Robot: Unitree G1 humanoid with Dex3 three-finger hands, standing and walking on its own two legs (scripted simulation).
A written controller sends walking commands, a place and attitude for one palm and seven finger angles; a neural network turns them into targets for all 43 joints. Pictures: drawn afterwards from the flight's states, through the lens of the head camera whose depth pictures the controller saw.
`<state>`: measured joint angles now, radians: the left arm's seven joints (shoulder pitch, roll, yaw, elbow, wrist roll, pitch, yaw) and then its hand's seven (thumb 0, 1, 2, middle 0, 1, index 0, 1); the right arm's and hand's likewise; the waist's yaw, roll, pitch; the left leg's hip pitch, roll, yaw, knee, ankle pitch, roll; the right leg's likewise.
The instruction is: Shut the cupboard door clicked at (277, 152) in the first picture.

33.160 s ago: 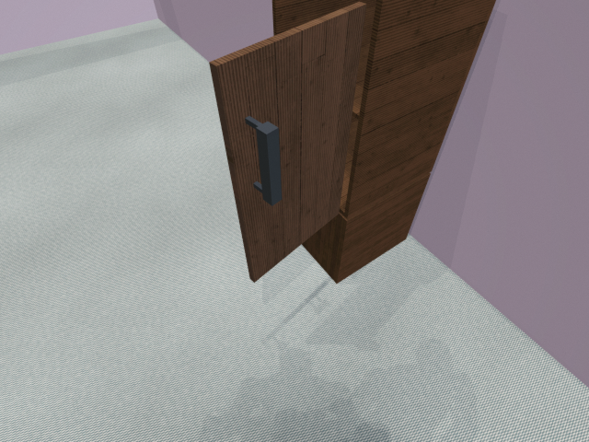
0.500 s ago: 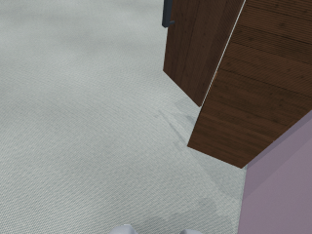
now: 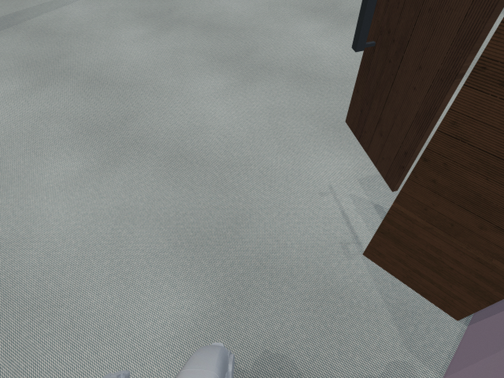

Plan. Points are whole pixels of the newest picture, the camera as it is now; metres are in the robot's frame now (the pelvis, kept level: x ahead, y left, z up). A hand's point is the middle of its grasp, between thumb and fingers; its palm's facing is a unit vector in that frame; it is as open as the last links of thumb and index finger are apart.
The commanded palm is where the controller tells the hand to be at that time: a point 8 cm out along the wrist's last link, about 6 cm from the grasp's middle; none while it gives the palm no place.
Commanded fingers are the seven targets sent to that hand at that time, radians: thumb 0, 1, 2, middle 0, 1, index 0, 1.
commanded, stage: walk to a spot facing it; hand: left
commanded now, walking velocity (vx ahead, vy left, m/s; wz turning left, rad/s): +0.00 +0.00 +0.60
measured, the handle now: (372, 18) +0.96 -0.31 +0.06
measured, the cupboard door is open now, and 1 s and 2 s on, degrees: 57 57 57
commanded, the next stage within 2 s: turn to face it in 1.80 s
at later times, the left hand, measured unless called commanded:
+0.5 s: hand out of the picture +0.07 +0.24 -0.15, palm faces +0.30 -0.92 -0.26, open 7.4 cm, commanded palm none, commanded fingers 0.00 0.90 0.90 -0.20 -0.30 -0.20 -0.30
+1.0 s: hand out of the picture +0.04 +0.18 -0.19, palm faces +0.65 -0.74 -0.15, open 7.4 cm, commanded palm none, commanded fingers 0.00 0.90 0.90 -0.20 -0.30 -0.20 -0.30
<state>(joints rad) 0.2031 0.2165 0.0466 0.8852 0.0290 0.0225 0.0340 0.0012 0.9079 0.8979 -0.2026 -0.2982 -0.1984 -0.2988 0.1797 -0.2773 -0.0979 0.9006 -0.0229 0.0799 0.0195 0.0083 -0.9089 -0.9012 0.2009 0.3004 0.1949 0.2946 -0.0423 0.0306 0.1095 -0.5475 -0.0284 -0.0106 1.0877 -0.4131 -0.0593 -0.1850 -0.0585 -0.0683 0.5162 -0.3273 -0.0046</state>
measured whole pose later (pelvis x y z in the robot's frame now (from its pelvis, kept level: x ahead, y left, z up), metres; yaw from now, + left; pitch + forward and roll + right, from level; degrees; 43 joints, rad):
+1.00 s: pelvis +0.19 +0.09 -0.02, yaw +36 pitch +0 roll -1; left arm 0.45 0.15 0.04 1.04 0.03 -0.05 0.00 0.00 0.91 0.90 -0.20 -0.30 -0.20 -0.30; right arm 0.08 -0.21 -0.04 0.87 -0.04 -0.02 0.05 0.01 -0.91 -0.90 0.20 0.30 0.19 0.29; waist 0.04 -0.01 0.11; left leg -0.44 0.04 0.12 0.60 -0.20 0.08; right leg -0.05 -0.16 -0.31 0.64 -0.47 0.06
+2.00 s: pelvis +0.50 +0.38 -0.02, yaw +48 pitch -1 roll -1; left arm 0.36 0.19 0.04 1.07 0.02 -0.01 0.01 0.00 0.92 0.90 -0.20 -0.30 -0.20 -0.30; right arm 0.12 -0.20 -0.03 0.94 -0.03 -0.05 -0.01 0.01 -0.92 -0.90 0.20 0.30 0.19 0.29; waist 0.04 -0.04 0.10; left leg -0.42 0.02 0.13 0.66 -0.23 0.08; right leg -0.35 -0.09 -0.06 1.18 -0.47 0.00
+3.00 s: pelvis +0.61 +0.50 +0.00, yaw +15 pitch +1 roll -3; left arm 0.13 0.28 0.09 0.86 0.02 0.08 -0.04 0.00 0.91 0.90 -0.20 -0.30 -0.19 -0.30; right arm 0.21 -0.22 -0.03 0.89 -0.03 0.02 -0.02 0.01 -0.90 -0.90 0.21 0.30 0.20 0.30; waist -0.01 0.01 0.09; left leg -0.25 0.16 0.18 0.53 -0.29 -0.02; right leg -0.39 -0.02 -0.06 0.86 -0.45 0.04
